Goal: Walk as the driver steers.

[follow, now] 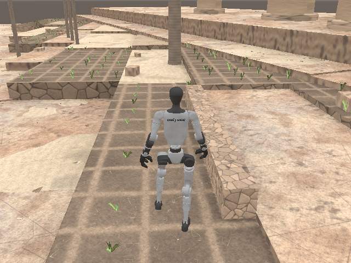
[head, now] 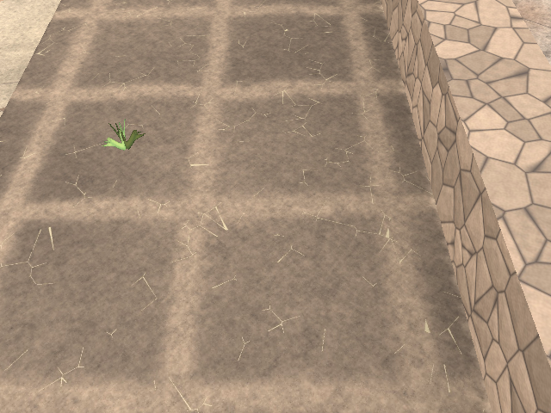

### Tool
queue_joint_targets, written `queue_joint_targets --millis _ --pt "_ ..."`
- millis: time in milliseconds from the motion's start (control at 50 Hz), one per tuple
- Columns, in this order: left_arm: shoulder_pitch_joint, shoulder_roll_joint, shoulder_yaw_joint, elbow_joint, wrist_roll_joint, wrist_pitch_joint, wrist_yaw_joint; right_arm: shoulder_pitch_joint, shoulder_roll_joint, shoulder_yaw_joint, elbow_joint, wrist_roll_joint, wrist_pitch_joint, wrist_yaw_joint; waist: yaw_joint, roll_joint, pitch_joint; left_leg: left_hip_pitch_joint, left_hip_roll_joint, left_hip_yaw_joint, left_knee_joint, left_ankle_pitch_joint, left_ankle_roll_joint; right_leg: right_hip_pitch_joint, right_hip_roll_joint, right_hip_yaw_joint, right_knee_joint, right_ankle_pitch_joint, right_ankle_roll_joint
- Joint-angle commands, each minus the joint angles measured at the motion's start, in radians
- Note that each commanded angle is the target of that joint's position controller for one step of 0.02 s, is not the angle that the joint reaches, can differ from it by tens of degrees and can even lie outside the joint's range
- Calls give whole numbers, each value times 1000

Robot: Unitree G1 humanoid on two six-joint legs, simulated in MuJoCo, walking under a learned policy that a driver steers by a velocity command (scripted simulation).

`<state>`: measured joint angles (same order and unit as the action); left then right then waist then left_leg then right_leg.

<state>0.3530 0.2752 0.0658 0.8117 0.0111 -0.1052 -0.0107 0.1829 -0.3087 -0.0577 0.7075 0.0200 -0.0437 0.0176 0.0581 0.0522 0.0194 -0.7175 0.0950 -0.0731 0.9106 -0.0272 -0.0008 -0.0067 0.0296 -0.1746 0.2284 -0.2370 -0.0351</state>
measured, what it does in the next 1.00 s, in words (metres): walks ahead, turning left: left foot, then right foot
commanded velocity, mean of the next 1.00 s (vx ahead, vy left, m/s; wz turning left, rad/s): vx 0.15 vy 0.00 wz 0.50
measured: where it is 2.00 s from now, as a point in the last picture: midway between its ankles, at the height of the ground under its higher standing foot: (222, 359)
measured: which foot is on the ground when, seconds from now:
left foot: up 0.00-0.18, down 0.20-0.68, up 0.70-1.00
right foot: down 0.00-0.20, up 0.22-0.66, down 0.68-1.00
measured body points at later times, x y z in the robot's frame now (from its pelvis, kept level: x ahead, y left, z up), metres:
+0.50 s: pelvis +0.20 +0.04 -0.01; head +0.25 +0.08 +0.44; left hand +0.29 +0.36 -0.11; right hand +0.42 -0.20 -0.09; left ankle +0.24 +0.12 -0.74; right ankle +0.32 -0.12 -0.68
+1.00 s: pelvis +0.26 +0.02 +0.00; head +0.29 +0.03 +0.45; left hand +0.22 +0.32 -0.10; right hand +0.54 -0.12 -0.11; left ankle +0.17 +0.13 -0.72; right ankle +0.33 -0.09 -0.74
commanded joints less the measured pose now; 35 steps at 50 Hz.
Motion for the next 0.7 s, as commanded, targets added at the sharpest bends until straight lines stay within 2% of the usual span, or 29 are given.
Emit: queue_joint_targets --millis 20,60,100,140,160,180,200,220,240,260,280,300,320,340,360,420,460,520,560,620,660,680,700 --pt "-63 156 34 -59 -8 -14 12 -82 -10 8 -91 -4 -16 21 -5 -89 78 26 5 44 -150 115 10 -71 -274 48 -113 310 -129" --pt "-41 171 37 -41 -14 3 15 -141 -7 10 -125 -3 -18 36 10 -81 106 10 -4 72 -225 93 27 -10 -290 20 -75 392 -119" --pt "-38 195 41 -33 -19 26 25 -159 -20 3 -157 -12 -21 52 -2 -95 91 48 -40 125 -269 28 47 39 -301 -9 16 629 -97" --pt "-54 228 48 -42 -26 47 40 -75 -62 -20 -155 -16 -18 59 -58 -148 2 182 -115 178 -273 -62 80 74 -293 -26 186 945 -67" --pt "-67 237 51 -50 -30 56 46 41 -100 -42 -132 -14 -16 56 -119 -152 -64 317 -154 185 -303 -69 105 57 -277 -29 341 1000 -50" --pt "-83 224 45 -64 -37 56 49 173 -150 -70 -105 -15 -14 41 -197 -124 -133 523 -173 160 -397 48 141 -35 -233 -43 551 892 -10" --pt "-20 132 18 -87 -1 47 44 208 -225 -84 -100 -10 -1 14 -163 75 -214 802 -3 -72 -365 433 202 -297 -146 -26 860 179 47" --pt "101 66 -11 -118 17 25 24 138 -308 -83 -164 -44 -2 7 -55 247 -402 1081 285 -599 -361 757 459 -614 41 129 1245 -499 108" --pt "30 181 8 -108 -8 13 13 159 -242 -74 -177 -38 -1 16 -147 54 -537 1073 280 -604 -443 623 459 -635 -2 313 1289 -439 96" --pt "-75 188 10 -142 -34 16 15 105 -201 -62 -172 -27 -5 19 -136 1 -391 953 227 -466 -469 514 402 -677 -39 298 1234 -352 80" --pt "-100 163 5 -146 -19 24 28 61 -163 -55 -163 -3 -5 16 -93 -83 -243 788 160 -369 -493 419 342 -694 -75 277 1138 -277 84" --pt "-105 164 8 -141 -7 40 41 22 -134 -46 -168 5 0 10 -65 -72 -179 661 125 -316 -520 384 317 -659 -98 274 1069 -236 90" --pt "-88 171 12 -139 -5 57 43 -3 -134 -44 -173 -9 6 6 -35 -44 -151 549 101 -287 -549 371 305 -588 -103 274 1032 -207 91" --pt "-68 164 13 -133 0 69 46 -22 -143 -47 -175 -21 6 6 -17 -29 -145 481 87 -274 -563 394 302 -544 -94 262 1001 -193 97" --pt "-60 146 9 -129 3 75 49 -30 -151 -50 -170 -24 5 3 -9 -17 -152 448 77 -248 -564 442 303 -520 -88 253 959 -182 108" --pt "-97 120 0 -139 8 84 61 -14 -170 -56 -152 -18 14 -16 -21 -1 -185 444 53 -228 -542 460 287 -526 -63 257 832 -121 132" --pt "-133 119 0 -148 4 92 62 -20 -173 -57 -152 -9 31 -30 -31 22 -195 447 35 -247 -541 298 261 -531 -53 270 764 -65 139" --pt "-200 118 2 -168 -4 99 56 -34 -170 -55 -160 -7 54 -44 -52 60 -158 422 7 -296 -557 -14 225 -518 -34 283 643 -10 136" --pt "-228 116 3 -180 -6 92 51 -29 -171 -56 -161 -10 61 -45 -67 91 -137 423 5 -337 -552 -84 220 -491 -20 287 563 -22 129" --pt "-227 125 10 -187 -10 73 40 -15 -164 -56 -163 -11 68 -41 -77 122 -140 478 16 -404 -498 21 214 -427 5 287 434 -73 108" --pt "-172 128 20 -176 -13 62 31 -38 -152 -52 -169 3 74 -42 -35 125 -134 483 -13 -426 -443 58 176 -311 0 270 212 35 79" --pt "-147 164 34 -170 -7 59 32 -19 -124 -44 -172 7 75 -46 -36 79 -141 420 -59 -393 -382 -72 129 -195 -87 313 134 139 46" --pt "-170 230 47 -192 8 69 40 55 -58 -28 -166 -8 76 -44 -94 -160 -165 304 -180 -228 -154 -449 63 -83 -321 505 121 351 -46"
Keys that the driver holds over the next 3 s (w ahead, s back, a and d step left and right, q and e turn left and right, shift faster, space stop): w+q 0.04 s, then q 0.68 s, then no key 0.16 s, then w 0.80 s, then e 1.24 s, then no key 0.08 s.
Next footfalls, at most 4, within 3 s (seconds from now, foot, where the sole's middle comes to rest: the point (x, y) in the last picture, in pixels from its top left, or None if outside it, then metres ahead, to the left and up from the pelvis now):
0.20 left None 0.28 0.13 -0.78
0.68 right None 0.37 -0.07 -0.78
1.06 left None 0.21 0.14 -0.78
1.48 right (276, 367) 0.60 0.09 -0.78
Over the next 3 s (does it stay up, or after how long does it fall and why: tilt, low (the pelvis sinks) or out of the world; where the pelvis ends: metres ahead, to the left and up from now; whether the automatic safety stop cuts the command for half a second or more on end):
stays up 0.64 0.25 0.00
